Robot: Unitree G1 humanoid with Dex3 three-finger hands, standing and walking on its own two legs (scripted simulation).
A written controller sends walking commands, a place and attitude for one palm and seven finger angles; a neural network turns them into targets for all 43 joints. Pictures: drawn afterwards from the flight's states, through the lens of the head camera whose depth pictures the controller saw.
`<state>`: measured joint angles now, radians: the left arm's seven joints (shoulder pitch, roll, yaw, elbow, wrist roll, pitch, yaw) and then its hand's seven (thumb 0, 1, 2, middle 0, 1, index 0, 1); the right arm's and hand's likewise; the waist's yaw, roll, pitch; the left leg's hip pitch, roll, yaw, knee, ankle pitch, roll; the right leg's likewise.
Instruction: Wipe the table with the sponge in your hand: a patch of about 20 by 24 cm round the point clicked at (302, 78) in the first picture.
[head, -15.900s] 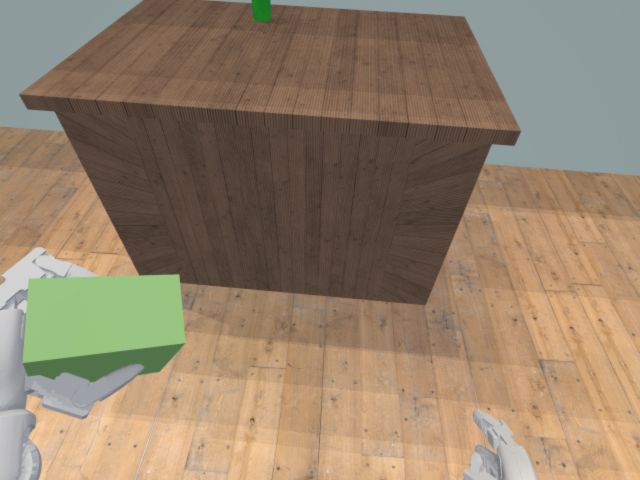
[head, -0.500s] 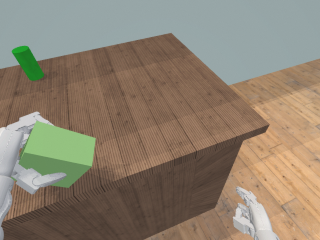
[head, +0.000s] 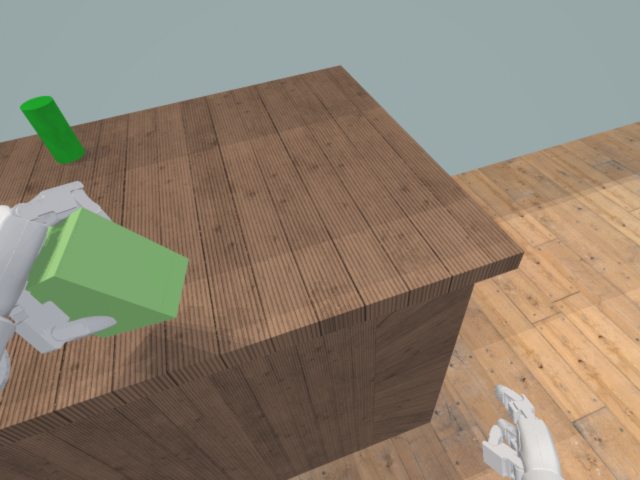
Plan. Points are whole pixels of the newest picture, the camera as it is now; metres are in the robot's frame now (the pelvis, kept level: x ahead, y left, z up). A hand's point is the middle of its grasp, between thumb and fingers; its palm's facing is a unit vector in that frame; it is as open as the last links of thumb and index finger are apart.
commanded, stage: turn the palm down, sponge in hand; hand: left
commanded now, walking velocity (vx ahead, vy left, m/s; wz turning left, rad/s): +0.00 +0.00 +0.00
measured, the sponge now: (111, 287) +0.24 +0.24 +0.18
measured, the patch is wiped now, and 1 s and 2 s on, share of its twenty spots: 0.00 0.00 0.00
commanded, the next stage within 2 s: move the sponge above the wiping area in 1.40 s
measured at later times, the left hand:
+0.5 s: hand out of the picture +0.23 +0.32 +0.25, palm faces +0.39 -0.23 -0.89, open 10.4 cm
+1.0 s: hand out of the picture +0.22 +0.35 +0.28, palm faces +0.39 -0.03 -0.92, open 10.4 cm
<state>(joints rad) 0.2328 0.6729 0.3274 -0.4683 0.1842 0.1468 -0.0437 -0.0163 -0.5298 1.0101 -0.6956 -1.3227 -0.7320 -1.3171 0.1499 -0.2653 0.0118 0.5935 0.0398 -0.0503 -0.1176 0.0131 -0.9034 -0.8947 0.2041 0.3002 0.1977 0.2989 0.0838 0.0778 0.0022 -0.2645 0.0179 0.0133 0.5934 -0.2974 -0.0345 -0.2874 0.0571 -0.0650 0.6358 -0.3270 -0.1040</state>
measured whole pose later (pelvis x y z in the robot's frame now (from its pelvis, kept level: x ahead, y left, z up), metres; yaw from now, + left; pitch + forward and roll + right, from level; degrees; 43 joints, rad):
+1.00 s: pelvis -0.03 +0.04 +0.01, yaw +0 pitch -5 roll +1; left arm -0.13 0.72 0.14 -0.37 0.70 0.54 -0.15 -0.01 -0.53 1.01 -0.70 -1.31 -0.74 -1.31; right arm -0.02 -0.26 0.10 0.64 0.08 0.03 -0.09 0.01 -0.90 -0.89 0.21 0.30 0.19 0.30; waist 0.15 0.12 0.01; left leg -0.17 -0.03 0.03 0.43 -0.18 0.01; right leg -0.20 0.02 -0.05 0.48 -0.21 -0.06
